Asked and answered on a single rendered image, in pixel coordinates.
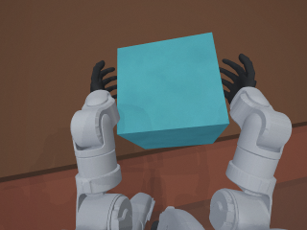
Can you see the robot left thigh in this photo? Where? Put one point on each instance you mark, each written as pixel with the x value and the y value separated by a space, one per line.
pixel 142 206

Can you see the robot right thigh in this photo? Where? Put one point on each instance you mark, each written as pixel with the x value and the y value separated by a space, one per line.
pixel 177 219

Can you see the robot right forearm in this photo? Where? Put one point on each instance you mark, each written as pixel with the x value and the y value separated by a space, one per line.
pixel 264 133

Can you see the carton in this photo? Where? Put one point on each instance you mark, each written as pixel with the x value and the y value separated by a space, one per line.
pixel 170 93

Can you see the left robot hand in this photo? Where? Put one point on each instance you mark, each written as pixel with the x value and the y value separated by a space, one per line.
pixel 97 82

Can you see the robot thigh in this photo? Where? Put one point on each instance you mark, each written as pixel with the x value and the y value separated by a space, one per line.
pixel 142 206
pixel 177 219

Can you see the left robot upper arm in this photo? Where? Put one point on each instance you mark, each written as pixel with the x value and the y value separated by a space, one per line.
pixel 105 212

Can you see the right robot hand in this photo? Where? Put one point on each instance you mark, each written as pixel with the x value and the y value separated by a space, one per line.
pixel 245 78

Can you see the right robot upper arm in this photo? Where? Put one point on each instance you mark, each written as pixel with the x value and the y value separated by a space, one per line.
pixel 237 210

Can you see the robot left forearm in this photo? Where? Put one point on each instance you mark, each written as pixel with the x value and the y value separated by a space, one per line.
pixel 94 146

